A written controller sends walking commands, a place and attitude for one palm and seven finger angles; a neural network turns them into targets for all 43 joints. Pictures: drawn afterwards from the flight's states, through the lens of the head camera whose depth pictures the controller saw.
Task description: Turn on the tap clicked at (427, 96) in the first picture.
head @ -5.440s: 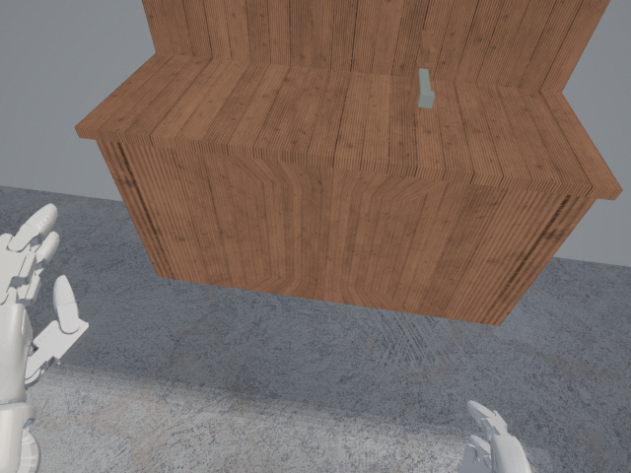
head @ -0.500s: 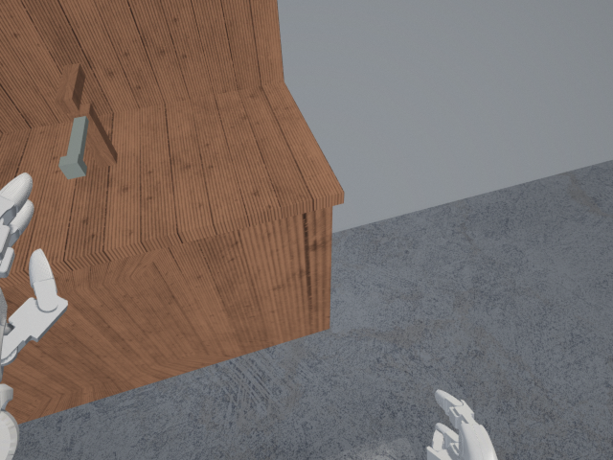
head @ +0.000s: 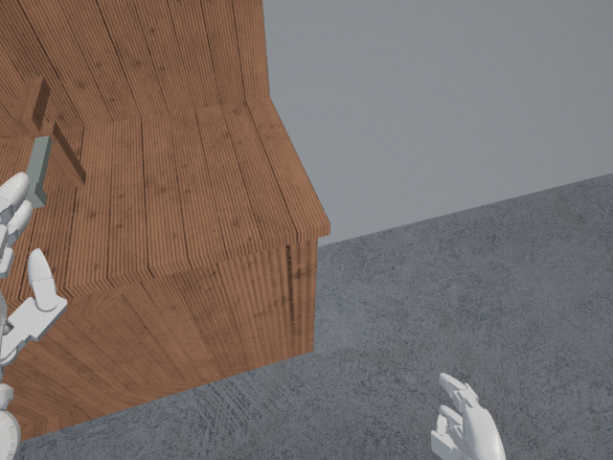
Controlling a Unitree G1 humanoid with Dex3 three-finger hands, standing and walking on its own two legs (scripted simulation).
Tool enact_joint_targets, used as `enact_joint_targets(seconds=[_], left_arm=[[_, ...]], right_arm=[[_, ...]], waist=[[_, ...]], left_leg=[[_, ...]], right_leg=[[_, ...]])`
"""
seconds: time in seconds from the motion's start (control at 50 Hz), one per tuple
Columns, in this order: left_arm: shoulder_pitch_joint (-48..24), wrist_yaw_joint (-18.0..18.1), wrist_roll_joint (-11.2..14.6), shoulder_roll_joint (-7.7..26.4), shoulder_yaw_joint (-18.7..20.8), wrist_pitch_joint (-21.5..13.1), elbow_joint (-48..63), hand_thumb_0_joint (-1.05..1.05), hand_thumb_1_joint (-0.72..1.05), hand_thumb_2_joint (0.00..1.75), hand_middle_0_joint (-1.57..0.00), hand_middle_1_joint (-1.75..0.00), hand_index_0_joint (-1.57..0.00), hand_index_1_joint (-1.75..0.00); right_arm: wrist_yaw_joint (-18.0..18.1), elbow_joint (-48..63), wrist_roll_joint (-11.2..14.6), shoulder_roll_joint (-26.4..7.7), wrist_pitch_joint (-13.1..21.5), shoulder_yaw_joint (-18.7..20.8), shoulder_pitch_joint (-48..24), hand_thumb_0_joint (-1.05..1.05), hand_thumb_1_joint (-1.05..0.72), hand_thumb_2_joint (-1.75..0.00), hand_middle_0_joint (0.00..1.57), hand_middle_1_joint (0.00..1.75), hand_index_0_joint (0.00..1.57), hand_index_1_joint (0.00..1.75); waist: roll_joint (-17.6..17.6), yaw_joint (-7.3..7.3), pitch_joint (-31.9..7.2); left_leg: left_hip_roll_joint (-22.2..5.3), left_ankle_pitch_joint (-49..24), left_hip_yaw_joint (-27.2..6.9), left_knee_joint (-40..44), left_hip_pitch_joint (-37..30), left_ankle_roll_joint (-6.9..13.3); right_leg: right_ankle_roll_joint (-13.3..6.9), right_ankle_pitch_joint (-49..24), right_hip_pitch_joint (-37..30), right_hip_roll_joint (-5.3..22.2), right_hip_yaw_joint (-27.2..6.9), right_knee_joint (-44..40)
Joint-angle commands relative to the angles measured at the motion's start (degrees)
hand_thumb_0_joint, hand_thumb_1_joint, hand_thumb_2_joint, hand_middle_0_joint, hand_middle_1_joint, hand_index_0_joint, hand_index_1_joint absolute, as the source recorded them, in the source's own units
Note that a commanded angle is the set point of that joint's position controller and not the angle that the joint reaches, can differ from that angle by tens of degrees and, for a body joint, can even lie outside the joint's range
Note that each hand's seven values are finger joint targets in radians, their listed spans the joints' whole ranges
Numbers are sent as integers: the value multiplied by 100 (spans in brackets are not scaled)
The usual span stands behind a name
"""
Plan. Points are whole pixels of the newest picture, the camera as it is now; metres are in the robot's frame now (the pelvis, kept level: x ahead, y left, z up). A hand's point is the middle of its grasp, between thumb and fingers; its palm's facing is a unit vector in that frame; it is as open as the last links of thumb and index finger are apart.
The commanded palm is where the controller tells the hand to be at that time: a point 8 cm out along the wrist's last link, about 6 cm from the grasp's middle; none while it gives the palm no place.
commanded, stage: come to a stop and stand still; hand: left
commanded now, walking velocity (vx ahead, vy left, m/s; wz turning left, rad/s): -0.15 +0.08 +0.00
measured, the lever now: (30, 196) +0.43 +0.43 +0.09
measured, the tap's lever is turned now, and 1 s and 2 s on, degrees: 0 0 0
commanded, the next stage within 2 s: look again from close up in 1.58 s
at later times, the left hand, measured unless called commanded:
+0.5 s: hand (15, 331) +0.19 +0.26 +0.18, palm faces +0.37 -0.85 -0.38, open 7.4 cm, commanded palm +0.13 +0.30 +0.19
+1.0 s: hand out of the picture +0.17 +0.31 +0.17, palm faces +0.44 -0.83 -0.33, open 7.4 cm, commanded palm +0.11 +0.34 +0.19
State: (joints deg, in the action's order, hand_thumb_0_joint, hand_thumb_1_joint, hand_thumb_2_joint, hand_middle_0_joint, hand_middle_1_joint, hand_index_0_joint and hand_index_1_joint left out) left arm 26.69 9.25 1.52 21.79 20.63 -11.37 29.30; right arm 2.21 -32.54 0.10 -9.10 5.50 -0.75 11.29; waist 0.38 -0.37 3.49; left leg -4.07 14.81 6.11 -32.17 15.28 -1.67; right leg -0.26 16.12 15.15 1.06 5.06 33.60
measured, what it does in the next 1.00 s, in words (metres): steps on the spot: left foot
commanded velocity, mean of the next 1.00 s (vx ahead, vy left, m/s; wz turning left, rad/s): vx -0.02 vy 0.02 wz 0.00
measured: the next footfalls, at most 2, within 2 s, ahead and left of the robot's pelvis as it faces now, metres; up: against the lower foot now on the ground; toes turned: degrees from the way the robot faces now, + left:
left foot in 0.28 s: +0.04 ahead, +0.12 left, +0.00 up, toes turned +3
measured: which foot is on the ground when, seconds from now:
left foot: down 0.00-0.04, up 0.06-0.26, down 0.28-1.00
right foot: down 0.00-1.00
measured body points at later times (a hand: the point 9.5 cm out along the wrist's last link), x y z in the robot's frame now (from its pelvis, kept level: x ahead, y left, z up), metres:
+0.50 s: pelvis -0.04 +0.02 +0.01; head -0.02 +0.03 +0.46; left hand +0.16 +0.31 +0.20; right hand +0.13 -0.22 -0.06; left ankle +0.00 +0.12 -0.73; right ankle +0.01 -0.09 -0.73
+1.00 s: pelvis -0.04 +0.05 +0.01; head -0.05 +0.08 +0.46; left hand +0.14 +0.36 +0.18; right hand +0.15 -0.15 -0.04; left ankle +0.00 +0.12 -0.73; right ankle +0.01 -0.08 -0.73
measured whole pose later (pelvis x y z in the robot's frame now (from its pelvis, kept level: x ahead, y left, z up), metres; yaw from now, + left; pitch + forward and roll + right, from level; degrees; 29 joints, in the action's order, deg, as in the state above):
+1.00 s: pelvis -0.04 +0.05 +0.01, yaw +3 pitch -3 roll -1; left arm 20.2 5.4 -0.2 19.7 18.4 -13.0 20.6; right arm 0.8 -32.6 -1.1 -9.9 9.4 -2.5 13.3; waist 2.8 2.4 1.6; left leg 3.4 8.9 2.1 -22.4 11.2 4.2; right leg 0.4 7.2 11.3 -1.2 -3.5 21.0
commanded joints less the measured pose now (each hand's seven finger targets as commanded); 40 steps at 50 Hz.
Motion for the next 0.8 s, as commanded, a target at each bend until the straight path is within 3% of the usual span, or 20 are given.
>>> enact_joint_targets(seconds=[0.0,0.02,0.04,0.08,0.12,0.16,0.2,0.24,0.26,0.28,0.3,0.32,0.34,0.38,0.44,0.5,0.54,0.58,0.72,0.78], left_arm=[[-2,69,93,835,630,-248,1007,0,90,90,-20,-30,-20,-30],[-16,75,128,829,611,-209,912,0,90,90,-20,-30,-20,-30],[-123,97,122,913,682,-203,917,0,90,90,-20,-30,-20,-30],[-224,127,83,992,764,-239,943,0,90,90,-20,-30,-20,-30],[-118,134,29,899,729,-232,815,0,90,90,-20,-30,-20,-30],[-94,133,8,875,695,-222,924,0,90,90,-20,-30,-20,-30],[12,140,10,833,616,-186,1011,0,90,90,-20,-30,-20,-30],[-111,151,40,860,505,-177,1357,0,90,90,-20,-30,-20,-30],[-5447,87,-665,4922,3760,-616,1688,0,90,90,-20,-30,-20,-30],[-2269,-243,-167,1805,1534,-389,-1314,0,90,90,-20,-30,-20,-30],[-1707,-279,-64,1251,1038,-473,-903,0,90,90,-20,-30,-20,-30],[-1574,-265,64,1167,751,-636,-21,0,90,90,-20,-30,-20,-30],[-1177,-266,149,735,412,-701,240,0,90,90,-20,-30,-20,-30],[-495,-254,137,782,272,-718,822,0,90,90,-20,-30,-20,-30],[-304,-164,118,1124,637,-679,823,0,90,90,-20,-30,-20,-30],[-795,-154,90,1144,787,-704,597,0,90,90,-20,-30,-20,-30],[-1300,-163,61,1283,866,-753,752,0,90,90,-20,-30,-20,-30],[-1447,-193,17,1044,656,-758,511,0,90,90,-20,-30,-20,-30],[-1518,-270,-101,632,103,-679,445,0,90,90,-20,-30,-20,-30],[-1608,-280,-142,598,86,-609,347,0,90,90,-20,-30,-20,-30]], right_arm=[[103,774,45,-749,238,240,-276,0,-90,-90,20,30,20,30],[88,736,44,-752,216,272,-241,0,-90,-90,20,30,20,30],[90,718,42,-728,181,255,-307,0,-90,-90,20,30,20,30],[123,679,17,-608,140,135,-454,0,-90,-90,20,30,20,30],[174,687,-13,-574,52,78,-520,0,-90,-90,20,30,20,30],[217,740,-29,-613,-23,102,-538,0,-90,-90,20,30,20,30],[231,759,-45,-675,-98,156,-460,0,-90,-90,20,30,20,30],[252,805,-19,-808,-103,251,-415,0,-90,-90,20,30,20,30],[279,808,-164,-962,413,555,374,0,-90,-90,20,30,20,30],[140,523,-78,-574,492,420,74,0,-90,-90,20,30,20,30],[43,791,96,-750,525,347,-13,0,-90,-90,20,30,20,30],[-8,729,82,-840,538,303,-136,0,-90,-90,20,30,20,30],[-60,791,125,-819,620,336,-271,0,-90,-90,20,30,20,30],[-161,864,75,-993,685,368,-302,0,-90,-90,20,30,20,30],[-165,907,81,-1035,702,325,-413,0,-90,-90,20,30,20,30],[-70,965,66,-999,726,285,-365,0,-90,-90,20,30,20,30],[-20,975,50,-989,764,269,-372,0,-90,-90,20,30,20,30],[-19,931,44,-956,809,239,-331,0,-90,-90,20,30,20,30],[-103,793,-37,-942,919,195,-261,0,-90,-90,20,30,20,30],[-107,757,-54,-929,846,180,-264,0,-90,-90,20,30,20,30]], waist=[[247,-9,-1044],[743,-28,-1005],[882,-7,-1064],[819,45,-1097],[837,67,-1195],[773,77,-1272],[584,64,-1329],[118,54,-1344],[864,383,-92],[801,313,-1192],[195,299,-1039],[-284,251,-1413],[-766,253,-1519],[-678,350,-1410],[-418,343,-862],[-185,275,-552],[-495,232,-390],[-717,241,-430],[-334,226,-407],[-360,194,-408]], left_leg=[[-110,-804,-96,-189,211,-52],[184,-44,-130,-728,295,-111],[269,818,-327,-1158,551,-94],[222,1250,-667,-1325,789,-12],[278,1002,-570,-1007,735,-15],[301,551,-471,-311,494,-5],[309,-180,-398,353,24,23],[-148,-1742,-662,793,-588,140],[122,-1334,40,59,682,148],[495,-699,-587,-118,175,166],[320,-488,-445,87,-54,102],[352,-453,-474,546,-181,182],[272,-914,-466,839,-498,232],[-131,-1344,-939,1003,-480,402],[-254,3,-1125,1524,494,434],[-202,1204,-1179,1798,960,473],[-214,1579,-1247,1936,897,493],[-291,1838,-1273,2062,1011,544],[77,1622,-1095,1788,406,379],[67,1427,-1134,1900,210,315]], right_leg=[[-202,-3094,-865,837,-1211,-936],[-473,-3817,-768,1254,-1654,-1117],[-656,-4447,-888,1515,-1860,-1156],[-744,-4847,-1198,1708,-1705,-1000],[-624,-4942,-1470,1500,-1247,-843],[-539,-4701,-1536,1337,-1070,-726],[-388,-3962,-1330,1133,-965,-704],[-170,-2539,-828,823,-891,-651],[72,-2764,-36,721,-1324,-1264],[-686,-3045,-445,1335,-1920,-987],[-480,-3365,-724,1355,-2067,-1209],[-330,-2775,-1176,1252,-1488,-1048],[-245,-2239,-1225,967,-1236,-878],[-44,-1081,-857,503,-928,-734],[-53,-91,-935,248,-695,-649],[-51,464,-892,175,-704,-801],[-56,594,-722,100,-748,-868],[-59,332,-962,20,-715,-691],[-72,743,-517,-46,-1187,-1639],[-64,456,-467,-170,-1118,-1661]])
